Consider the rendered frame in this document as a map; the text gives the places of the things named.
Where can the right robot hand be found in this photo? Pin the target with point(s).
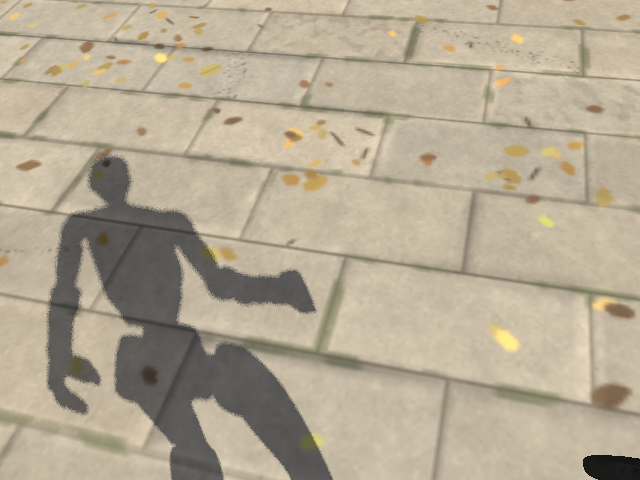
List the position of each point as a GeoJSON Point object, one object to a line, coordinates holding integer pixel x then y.
{"type": "Point", "coordinates": [608, 467]}

